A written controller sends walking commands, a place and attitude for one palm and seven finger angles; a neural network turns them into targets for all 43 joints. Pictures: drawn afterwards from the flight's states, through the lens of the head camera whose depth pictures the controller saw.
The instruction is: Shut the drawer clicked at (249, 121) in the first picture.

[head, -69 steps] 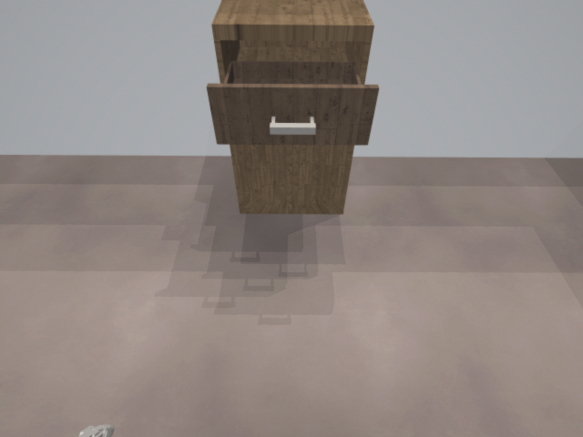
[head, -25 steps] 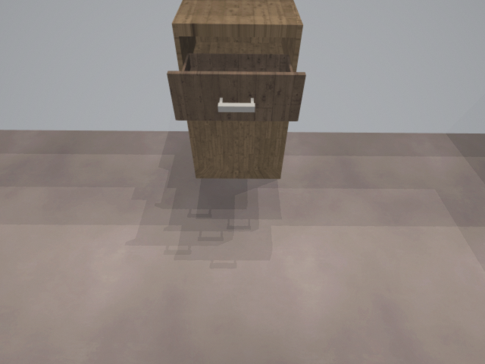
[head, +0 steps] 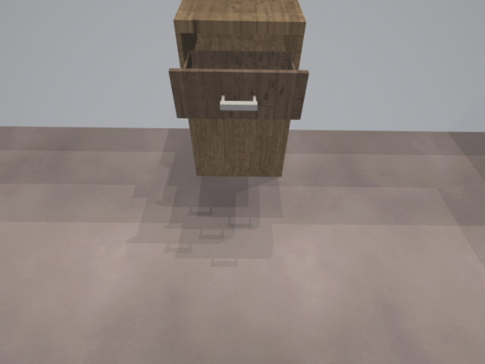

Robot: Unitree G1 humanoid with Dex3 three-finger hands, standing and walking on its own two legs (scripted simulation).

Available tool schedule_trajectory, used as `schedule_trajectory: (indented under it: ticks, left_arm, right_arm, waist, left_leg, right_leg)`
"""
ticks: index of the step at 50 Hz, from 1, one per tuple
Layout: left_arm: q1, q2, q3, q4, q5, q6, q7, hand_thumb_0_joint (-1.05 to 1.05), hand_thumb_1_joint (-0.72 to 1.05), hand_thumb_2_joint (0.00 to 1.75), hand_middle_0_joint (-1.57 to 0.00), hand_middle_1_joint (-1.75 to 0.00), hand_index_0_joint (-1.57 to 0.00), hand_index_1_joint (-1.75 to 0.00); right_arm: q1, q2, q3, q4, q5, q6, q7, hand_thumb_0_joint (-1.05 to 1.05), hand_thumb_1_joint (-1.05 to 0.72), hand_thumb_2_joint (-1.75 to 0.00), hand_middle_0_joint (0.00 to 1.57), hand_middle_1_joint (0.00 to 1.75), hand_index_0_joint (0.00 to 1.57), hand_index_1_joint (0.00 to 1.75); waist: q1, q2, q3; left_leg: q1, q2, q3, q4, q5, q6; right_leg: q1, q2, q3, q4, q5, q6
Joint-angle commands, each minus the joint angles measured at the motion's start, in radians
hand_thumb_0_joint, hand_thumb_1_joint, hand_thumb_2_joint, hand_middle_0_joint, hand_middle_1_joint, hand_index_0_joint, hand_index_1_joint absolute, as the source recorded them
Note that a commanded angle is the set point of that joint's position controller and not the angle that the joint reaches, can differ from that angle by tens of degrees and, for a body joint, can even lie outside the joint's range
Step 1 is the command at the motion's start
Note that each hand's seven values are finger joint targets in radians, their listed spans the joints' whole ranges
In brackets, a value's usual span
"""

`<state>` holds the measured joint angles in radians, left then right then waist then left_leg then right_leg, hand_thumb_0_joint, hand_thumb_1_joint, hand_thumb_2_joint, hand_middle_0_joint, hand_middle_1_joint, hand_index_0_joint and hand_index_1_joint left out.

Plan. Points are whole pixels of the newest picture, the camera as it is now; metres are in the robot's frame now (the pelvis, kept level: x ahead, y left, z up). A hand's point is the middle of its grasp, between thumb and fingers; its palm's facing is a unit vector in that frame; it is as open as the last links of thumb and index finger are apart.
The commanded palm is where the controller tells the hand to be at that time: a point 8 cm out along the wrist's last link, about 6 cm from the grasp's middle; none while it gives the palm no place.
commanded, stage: look at it before walking up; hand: left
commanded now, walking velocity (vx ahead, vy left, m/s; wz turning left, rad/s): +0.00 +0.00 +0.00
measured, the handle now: (238, 102) +0.91 +0.06 -0.07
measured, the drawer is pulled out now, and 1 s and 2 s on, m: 0.30 0.30 0.30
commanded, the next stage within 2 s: walk to a spot facing it in 0.06 s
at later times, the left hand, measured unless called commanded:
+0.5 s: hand out of the picture +0.07 +0.19 -0.18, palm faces -0.11 -0.97 -0.22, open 7.4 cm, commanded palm none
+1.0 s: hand (178, 324) +0.24 +0.15 -0.18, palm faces -0.23 -0.95 -0.20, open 7.4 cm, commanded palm none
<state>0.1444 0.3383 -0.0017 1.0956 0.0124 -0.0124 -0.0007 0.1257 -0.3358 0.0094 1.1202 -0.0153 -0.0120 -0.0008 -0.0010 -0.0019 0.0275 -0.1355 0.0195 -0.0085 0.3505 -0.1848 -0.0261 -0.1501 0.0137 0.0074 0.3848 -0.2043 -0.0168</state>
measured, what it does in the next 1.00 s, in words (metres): walks ahead, turning right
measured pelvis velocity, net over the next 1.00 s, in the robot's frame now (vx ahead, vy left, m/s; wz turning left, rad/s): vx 0.23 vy -0.04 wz -0.37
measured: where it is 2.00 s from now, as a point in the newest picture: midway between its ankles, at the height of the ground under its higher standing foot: (275, 338)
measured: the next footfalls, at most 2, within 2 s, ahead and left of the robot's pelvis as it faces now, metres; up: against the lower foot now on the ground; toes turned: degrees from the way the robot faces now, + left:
left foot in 1.04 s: +0.43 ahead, +0.03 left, +0.00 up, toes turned -19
right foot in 1.44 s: +0.36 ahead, -0.22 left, +0.00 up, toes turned -45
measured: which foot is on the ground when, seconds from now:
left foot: down 0.00-0.56, up 0.58-1.00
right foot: down 0.00-1.00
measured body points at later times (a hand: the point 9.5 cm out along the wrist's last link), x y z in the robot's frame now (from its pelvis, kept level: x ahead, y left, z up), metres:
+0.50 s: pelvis +0.05 -0.01 -0.02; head +0.06 -0.02 +0.43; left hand +0.08 +0.24 -0.17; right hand +0.03 -0.26 -0.17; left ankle +0.00 +0.14 -0.75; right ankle +0.03 -0.10 -0.73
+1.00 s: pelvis +0.23 -0.04 -0.01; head +0.26 -0.04 +0.43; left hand +0.25 +0.20 -0.17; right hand +0.31 -0.30 -0.14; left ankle +0.39 +0.05 -0.72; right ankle +0.07 -0.11 -0.75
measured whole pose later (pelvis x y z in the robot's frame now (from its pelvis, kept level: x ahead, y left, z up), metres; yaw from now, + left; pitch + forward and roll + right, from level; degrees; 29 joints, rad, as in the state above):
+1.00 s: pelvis +0.23 -0.04 -0.01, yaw -21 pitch +0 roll +0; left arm 0.44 0.17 0.06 1.03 0.03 -0.05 0.01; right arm 0.06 -0.17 -0.04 0.90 -0.02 -0.03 0.02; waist 0.08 -0.02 0.05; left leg -0.51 0.07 0.07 0.68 -0.19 -0.02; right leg 0.00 0.04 0.11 0.42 -0.41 -0.03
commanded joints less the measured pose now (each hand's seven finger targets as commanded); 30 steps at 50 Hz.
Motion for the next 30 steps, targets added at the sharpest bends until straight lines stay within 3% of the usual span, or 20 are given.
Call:
schedule_trajectory:
  ticks: [1, 8, 9, 10, 11, 13, 16, 18, 19, 20, 21, 22, 23, 24, 25, 26, 27, 28, 29, 30]
  left_arm:
    - [-0.043, 0.207, 0.041, -0.065, -0.001, -0.022, 0.011, 0.0, 0.9, 0.9, -0.2, -0.3, -0.2, -0.3]
    - [-0.042, 0.208, 0.04, -0.063, -0.002, -0.022, 0.012, 0.0, 0.9, 0.9, -0.2, -0.3, -0.2, -0.3]
    - [-0.011, 0.147, 0.029, -0.048, -0.004, -0.015, 0.013, 0.0, 0.9, 0.9, -0.2, -0.3, -0.2, -0.3]
    - [0.021, 0.097, 0.02, -0.035, -0.003, -0.002, 0.013, 0.0, 0.9, 0.9, -0.2, -0.3, -0.2, -0.3]
    - [0.049, 0.087, 0.022, -0.035, 0.001, 0.008, 0.011, 0.0, 0.9, 0.9, -0.2, -0.3, -0.2, -0.3]
    - [0.063, 0.096, 0.034, -0.055, 0.005, 0.021, 0.0, 0.0, 0.9, 0.9, -0.2, -0.3, -0.2, -0.3]
    - [0.096, 0.097, 0.054, -0.097, 0.009, 0.024, -0.013, 0.0, 0.9, 0.9, -0.2, -0.3, -0.2, -0.3]
    - [0.101, 0.07, 0.062, -0.131, 0.009, 0.015, -0.019, 0.0, 0.9, 0.9, -0.2, -0.3, -0.2, -0.3]
    - [0.094, 0.045, 0.065, -0.149, 0.008, 0.01, -0.023, 0.0, 0.9, 0.9, -0.2, -0.3, -0.2, -0.3]
    - [0.074, 0.015, 0.066, -0.17, 0.006, 0.003, -0.026, 0.0, 0.9, 0.9, -0.2, -0.3, -0.2, -0.3]
    - [0.019, 0.01, 0.07, -0.197, 0.006, -0.001, -0.03, 0.0, 0.9, 0.9, -0.2, -0.3, -0.2, -0.3]
    - [-0.014, -0.004, 0.072, -0.216, 0.008, -0.006, -0.034, 0.0, 0.9, 0.9, -0.2, -0.3, -0.2, -0.3]
    - [-0.017, -0.022, 0.073, -0.222, 0.008, -0.011, -0.039, 0.0, 0.9, 0.9, -0.2, -0.3, -0.2, -0.3]
    - [0.016, -0.041, 0.075, -0.212, 0.006, -0.012, -0.044, 0.0, 0.9, 0.9, -0.2, -0.3, -0.2, -0.3]
    - [0.08, -0.056, 0.077, -0.192, 0.007, -0.012, -0.049, 0.0, 0.9, 0.9, -0.2, -0.3, -0.2, -0.3]
    - [0.199, -0.049, 0.086, -0.152, 0.009, -0.012, -0.05, 0.0, 0.9, 0.9, -0.2, -0.3, -0.2, -0.3]
    - [0.383, 0.019, 0.104, -0.096, 0.015, -0.023, -0.04, 0.0, 0.9, 0.9, -0.2, -0.3, -0.2, -0.3]
    - [0.516, 0.14, 0.129, -0.066, 0.01, -0.04, -0.018, 0.0, 0.9, 0.9, -0.2, -0.3, -0.2, -0.3]
    - [0.511, 0.125, 0.121, -0.073, -0.006, -0.037, 0.002, 0.0, 0.9, 0.9, -0.2, -0.3, -0.2, -0.3]
    - [0.436, 0.094, 0.111, -0.088, -0.001, -0.039, 0.004, 0.0, 0.9, 0.9, -0.2, -0.3, -0.2, -0.3]
  right_arm:
    - [-0.043, -0.198, -0.042, -0.066, 0.007, -0.028, -0.016, 0.0, -0.9, -0.9, 0.2, 0.3, 0.2, 0.3]
    - [-0.047, -0.199, -0.04, -0.06, 0.006, -0.026, -0.016, 0.0, -0.9, -0.9, 0.2, 0.3, 0.2, 0.3]
    - [-0.026, -0.139, -0.027, -0.047, 0.002, -0.021, -0.014, 0.0, -0.9, -0.9, 0.2, 0.3, 0.2, 0.3]
    - [0.011, -0.088, -0.017, -0.036, -0.003, -0.013, -0.013, 0.0, -0.9, -0.9, 0.2, 0.3, 0.2, 0.3]
    - [0.041, -0.073, -0.019, -0.034, -0.005, -0.007, -0.012, 0.0, -0.9, -0.9, 0.2, 0.3, 0.2, 0.3]
    - [0.059, -0.084, -0.032, -0.048, -0.008, -0.001, -0.011, 0.0, -0.9, -0.9, 0.2, 0.3, 0.2, 0.3]
    - [0.091, -0.101, -0.054, -0.086, -0.008, -0.004, -0.012, 0.0, -0.9, -0.9, 0.2, 0.3, 0.2, 0.3]
    - [0.134, -0.106, -0.068, -0.1, -0.006, -0.016, -0.016, 0.0, -0.9, -0.9, 0.2, 0.3, 0.2, 0.3]
    - [0.165, -0.121, -0.077, -0.102, -0.006, -0.023, -0.018, 0.0, -0.9, -0.9, 0.2, 0.3, 0.2, 0.3]
    - [0.195, -0.141, -0.088, -0.104, -0.004, -0.031, -0.022, 0.0, -0.9, -0.9, 0.2, 0.3, 0.2, 0.3]
    - [0.224, -0.138, -0.097, -0.103, -0.003, -0.042, -0.022, 0.0, -0.9, -0.9, 0.2, 0.3, 0.2, 0.3]
    - [0.241, -0.121, -0.097, -0.103, -0.007, -0.049, -0.023, 0.0, -0.9, -0.9, 0.2, 0.3, 0.2, 0.3]
    - [0.233, -0.107, -0.095, -0.103, -0.011, -0.053, -0.025, 0.0, -0.9, -0.9, 0.2, 0.3, 0.2, 0.3]
    - [0.202, -0.098, -0.093, -0.106, -0.014, -0.054, -0.025, 0.0, -0.9, -0.9, 0.2, 0.3, 0.2, 0.3]
    - [0.169, -0.093, -0.091, -0.113, -0.015, -0.054, -0.025, 0.0, -0.9, -0.9, 0.2, 0.3, 0.2, 0.3]
    - [0.127, -0.085, -0.089, -0.121, -0.013, -0.051, -0.024, 0.0, -0.9, -0.9, 0.2, 0.3, 0.2, 0.3]
    - [0.106, -0.05, -0.082, -0.141, -0.002, -0.05, -0.015, 0.0, -0.9, -0.9, 0.2, 0.3, 0.2, 0.3]
    - [0.063, 0.022, -0.064, -0.207, 0.007, -0.058, -0.003, 0.0, -0.9, -0.9, 0.2, 0.3, 0.2, 0.3]
    - [-0.018, -0.006, -0.072, -0.233, 0.003, -0.061, -0.007, 0.0, -0.9, -0.9, 0.2, 0.3, 0.2, 0.3]
    - [-0.054, 0.019, -0.075, -0.231, 0.002, -0.062, -0.004, 0.0, -0.9, -0.9, 0.2, 0.3, 0.2, 0.3]
  waist:
    - [0.003, -0.004, -0.066]
    - [0.001, 0.003, -0.06]
    - [0.002, 0.001, -0.077]
    - [0.0, -0.002, -0.067]
    - [0.003, -0.003, -0.056]
    - [0.005, -0.02, 0.028]
    - [0.003, -0.009, 0.095]
    - [-0.012, 0.052, 0.113]
    - [-0.024, 0.125, 0.113]
    - [-0.035, 0.206, 0.112]
    - [-0.056, 0.209, 0.114]
    - [-0.062, 0.172, 0.114]
    - [-0.049, 0.154, 0.11]
    - [-0.023, 0.148, 0.097]
    - [0.012, 0.142, 0.066]
    - [0.078, 0.086, 0.03]
    - [0.158, -0.112, -0.039]
    - [0.182, -0.411, -0.063]
    - [0.175, -0.215, -0.027]
    - [0.136, -0.108, 0.039]
  left_leg:
    - [0.02, 0.099, -0.088, -0.044, 0.117, 0.047]
    - [0.023, 0.099, -0.085, -0.05, 0.114, 0.045]
    - [0.038, 0.099, -0.066, -0.035, 0.088, 0.036]
    - [0.037, 0.094, -0.045, -0.018, 0.023, 0.026]
    - [0.029, 0.09, -0.026, 0.006, -0.073, 0.025]
    - [-0.034, 0.088, -0.014, 0.021, -0.246, 0.034]
    - [-0.066, 0.106, -0.032, 0.046, -0.37, 0.056]
    - [-0.024, 0.16, -0.093, 0.024, -0.413, 0.092]
    - [0.023, 0.221, -0.165, -0.032, -0.437, 0.126]
    - [0.069, 0.314, -0.253, -0.099, -0.401, 0.175]
    - [0.122, 0.387, -0.285, -0.135, -0.297, 0.223]
    - [0.154, 0.403, -0.252, -0.119, -0.149, 0.237]
    - [0.142, 0.398, -0.184, -0.083, -0.011, 0.225]
    - [0.085, 0.373, -0.098, -0.049, 0.044, 0.193]
    - [0.009, 0.329, -0.009, 0.01, 0.044, 0.153]
    - [-0.098, 0.27, 0.082, 0.182, 0.05, 0.11]
    - [-0.277, 0.173, 0.185, 0.501, -0.002, 0.056]
    - [-0.575, 0.027, 0.207, 0.842, -0.379, -0.001]
    - [-0.632, 0.066, 0.054, 0.928, -0.372, 0.016]
    - [-0.658, 0.093, 0.022, 0.971, -0.27, 0.015]
  right_leg:
    - [0.0, -0.128, 0.12, -0.078, 0.129, -0.017]
    - [0.005, -0.131, 0.12, -0.085, 0.132, -0.017]
    - [0.004, -0.13, 0.123, -0.085, 0.103, -0.011]
    - [-0.013, -0.12, 0.128, -0.073, 0.024, -0.008]
    - [-0.036, -0.112, 0.145, -0.068, -0.08, -0.014]
    - [-0.111, -0.094, 0.184, -0.065, -0.257, -0.032]
    - [-0.21, -0.066, 0.217, -0.009, -0.363, -0.057]
    - [-0.307, -0.024, 0.193, 0.105, -0.351, -0.058]
    - [-0.376, 0.015, 0.134, 0.217, -0.318, -0.046]
    - [-0.436, 0.037, 0.043, 0.361, -0.255, -0.026]
    - [-0.51, -0.009, 0.001, 0.466, -0.301, -0.01]
    - [-0.54, -0.052, 0.0, 0.493, -0.333, -0.003]
    - [-0.51, -0.081, -0.007, 0.469, -0.333, -0.001]
    - [-0.413, -0.088, -0.033, 0.416, -0.311, -0.004]
    - [-0.268, -0.075, -0.071, 0.33, -0.243, -0.008]
    - [-0.07, -0.03, -0.114, 0.226, -0.124, -0.018]
    - [0.173, -0.079, 0.014, 0.083, -0.149, -0.056]
    - [0.289, -0.378, 0.562, -0.124, -0.124, -0.185]
    - [0.239, -0.411, 0.665, -0.164, -0.111, -0.253]
    - [0.159, -0.376, 0.609, -0.157, -0.114, -0.252]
